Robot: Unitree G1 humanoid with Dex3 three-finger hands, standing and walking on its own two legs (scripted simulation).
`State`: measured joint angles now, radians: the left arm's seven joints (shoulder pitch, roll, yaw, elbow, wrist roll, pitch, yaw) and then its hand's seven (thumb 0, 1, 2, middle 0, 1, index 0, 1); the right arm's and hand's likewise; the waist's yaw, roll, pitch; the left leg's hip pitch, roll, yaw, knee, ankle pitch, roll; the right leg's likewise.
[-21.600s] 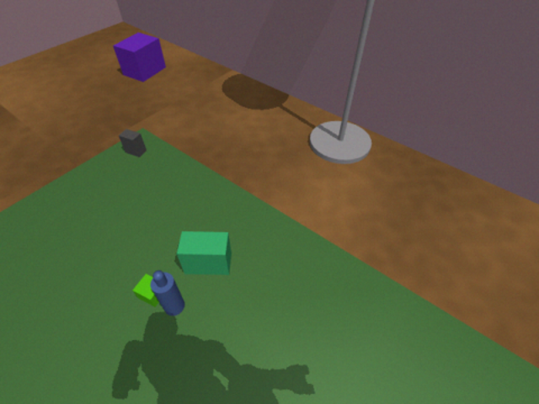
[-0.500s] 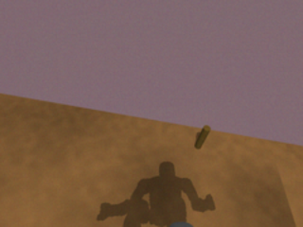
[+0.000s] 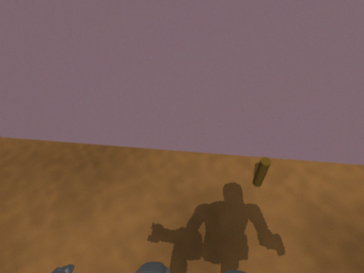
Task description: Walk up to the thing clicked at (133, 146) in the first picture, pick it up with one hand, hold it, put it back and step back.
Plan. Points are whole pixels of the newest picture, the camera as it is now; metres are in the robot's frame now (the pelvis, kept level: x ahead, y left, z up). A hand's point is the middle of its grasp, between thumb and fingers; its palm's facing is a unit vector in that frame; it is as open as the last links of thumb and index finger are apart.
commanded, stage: walk up
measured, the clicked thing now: out of the picture -0.89 -1.04 -0.69
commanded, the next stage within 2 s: stand in 1.14 s
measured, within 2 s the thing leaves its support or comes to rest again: neither
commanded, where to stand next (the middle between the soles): +0.09 +0.03 m, yaw +1 degrees
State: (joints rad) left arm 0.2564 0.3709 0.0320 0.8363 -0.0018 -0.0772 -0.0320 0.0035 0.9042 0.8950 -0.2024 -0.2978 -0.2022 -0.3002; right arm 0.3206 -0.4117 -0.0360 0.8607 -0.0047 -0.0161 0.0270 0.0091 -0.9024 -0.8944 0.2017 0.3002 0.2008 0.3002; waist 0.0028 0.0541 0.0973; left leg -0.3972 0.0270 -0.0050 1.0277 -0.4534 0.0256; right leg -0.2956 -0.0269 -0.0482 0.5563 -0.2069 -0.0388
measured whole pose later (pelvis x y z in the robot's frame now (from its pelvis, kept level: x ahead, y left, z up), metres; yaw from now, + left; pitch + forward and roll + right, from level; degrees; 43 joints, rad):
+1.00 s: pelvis +0.05 +0.02 +0.01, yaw +3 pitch -2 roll -1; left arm 0.09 0.35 0.02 1.16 0.00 -0.01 -0.02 0.00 0.91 0.90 -0.20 -0.30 -0.20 -0.30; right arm 0.07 -0.36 0.00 1.16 0.00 0.00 0.01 0.01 -0.90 -0.89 0.20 0.30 0.20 0.30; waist 0.01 0.02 0.05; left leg -0.19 0.03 -0.02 0.36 -0.13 -0.03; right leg -0.12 -0.02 -0.08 0.35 -0.19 0.01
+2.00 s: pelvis +0.07 +0.02 +0.02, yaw +2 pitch -2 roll +0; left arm 0.11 0.35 0.01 1.15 0.01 -0.01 -0.01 0.00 0.91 0.90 -0.20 -0.30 -0.20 -0.30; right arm 0.08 -0.35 0.00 1.15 -0.01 -0.01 0.01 0.01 -0.90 -0.89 0.20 0.30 0.20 0.30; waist 0.00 0.00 0.04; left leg -0.14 0.03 0.00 0.31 -0.14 -0.03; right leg -0.08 -0.03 -0.06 0.31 -0.20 0.01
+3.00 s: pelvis +0.06 +0.11 -0.01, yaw -40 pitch -2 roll +1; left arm 0.19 0.39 0.06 0.83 0.04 0.06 -0.07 0.01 0.91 0.90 -0.20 -0.30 -0.20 -0.30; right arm 0.22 -0.38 -0.13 0.86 -0.03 0.04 0.04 0.01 -0.90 -0.89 0.20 0.30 0.20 0.30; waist -0.06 0.06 0.10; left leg -0.18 0.11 0.42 0.59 -0.36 0.05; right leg -0.28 -0.05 -0.07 0.61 -0.30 -0.02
